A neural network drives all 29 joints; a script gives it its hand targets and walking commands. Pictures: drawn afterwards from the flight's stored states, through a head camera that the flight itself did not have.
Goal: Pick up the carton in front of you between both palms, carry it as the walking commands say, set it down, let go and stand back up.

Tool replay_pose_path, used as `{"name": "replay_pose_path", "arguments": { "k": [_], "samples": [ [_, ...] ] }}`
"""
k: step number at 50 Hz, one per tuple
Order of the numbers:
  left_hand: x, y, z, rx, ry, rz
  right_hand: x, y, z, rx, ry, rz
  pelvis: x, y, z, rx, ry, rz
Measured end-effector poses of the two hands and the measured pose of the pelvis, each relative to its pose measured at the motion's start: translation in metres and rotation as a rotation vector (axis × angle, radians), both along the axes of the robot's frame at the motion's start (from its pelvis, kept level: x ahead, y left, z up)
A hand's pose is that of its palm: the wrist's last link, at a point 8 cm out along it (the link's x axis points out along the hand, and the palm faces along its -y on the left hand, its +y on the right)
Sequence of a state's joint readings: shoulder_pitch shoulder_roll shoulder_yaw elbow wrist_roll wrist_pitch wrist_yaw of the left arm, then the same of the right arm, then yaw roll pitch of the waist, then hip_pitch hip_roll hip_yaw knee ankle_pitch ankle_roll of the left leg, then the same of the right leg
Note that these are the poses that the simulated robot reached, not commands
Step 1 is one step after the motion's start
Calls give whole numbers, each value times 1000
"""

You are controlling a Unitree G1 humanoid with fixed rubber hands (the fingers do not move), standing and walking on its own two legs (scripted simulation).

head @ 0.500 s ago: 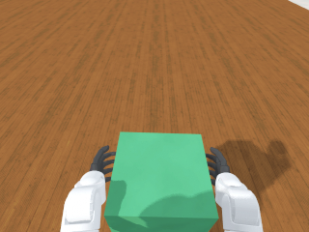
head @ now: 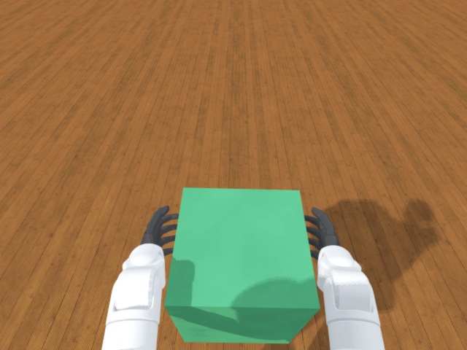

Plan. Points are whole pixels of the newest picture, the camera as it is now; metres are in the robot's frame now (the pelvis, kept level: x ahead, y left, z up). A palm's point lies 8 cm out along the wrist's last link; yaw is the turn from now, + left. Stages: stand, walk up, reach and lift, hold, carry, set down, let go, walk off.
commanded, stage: carry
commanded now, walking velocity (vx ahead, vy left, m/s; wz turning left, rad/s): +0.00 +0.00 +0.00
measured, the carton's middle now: (239, 270) +0.29 +0.00 -0.04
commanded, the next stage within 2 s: none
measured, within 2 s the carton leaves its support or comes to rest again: neither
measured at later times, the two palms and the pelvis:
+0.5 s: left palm (146, 255) +0.28 +0.16 +0.04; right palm (323, 256) +0.28 -0.14 +0.04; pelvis -0.01 +0.01 +0.00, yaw +0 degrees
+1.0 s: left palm (173, 211) +0.37 +0.12 +0.04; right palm (329, 210) +0.38 -0.18 +0.04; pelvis +0.09 -0.03 +0.01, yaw +1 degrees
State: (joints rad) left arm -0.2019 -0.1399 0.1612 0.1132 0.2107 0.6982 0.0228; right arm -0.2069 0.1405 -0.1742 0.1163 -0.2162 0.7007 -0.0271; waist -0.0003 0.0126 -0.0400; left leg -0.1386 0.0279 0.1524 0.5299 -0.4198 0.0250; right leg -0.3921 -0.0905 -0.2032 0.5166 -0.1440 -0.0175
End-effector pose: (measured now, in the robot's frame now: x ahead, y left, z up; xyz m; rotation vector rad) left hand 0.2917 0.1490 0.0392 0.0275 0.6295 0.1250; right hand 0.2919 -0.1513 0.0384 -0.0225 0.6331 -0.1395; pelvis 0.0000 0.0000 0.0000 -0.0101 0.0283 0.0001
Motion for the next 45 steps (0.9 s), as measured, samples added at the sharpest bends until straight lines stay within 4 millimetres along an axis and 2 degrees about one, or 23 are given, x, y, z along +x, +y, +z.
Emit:
{"name": "replay_pose_path", "arguments": {
  "k": [30, 34, 39, 45],
  "samples": [
    [-12, 10, 0, 3, 22, 2, -11, 10, 0, -4, 22, 8, -9, 8, -1, -1, -10, 2],
    [-12, 10, 1, 7, 29, 0, -11, 10, 1, -6, 28, 11, -5, 9, 1, 0, -16, -3],
    [9, 2, 7, 18, 35, -9, 8, 2, 3, -1, 34, 7, 17, 3, 7, -3, -7, -8],
    [59, -19, 9, 16, 6, -3, 57, -19, 2, 17, 6, 0, 57, -19, 1, -16, 11, 10]
  ]
}}
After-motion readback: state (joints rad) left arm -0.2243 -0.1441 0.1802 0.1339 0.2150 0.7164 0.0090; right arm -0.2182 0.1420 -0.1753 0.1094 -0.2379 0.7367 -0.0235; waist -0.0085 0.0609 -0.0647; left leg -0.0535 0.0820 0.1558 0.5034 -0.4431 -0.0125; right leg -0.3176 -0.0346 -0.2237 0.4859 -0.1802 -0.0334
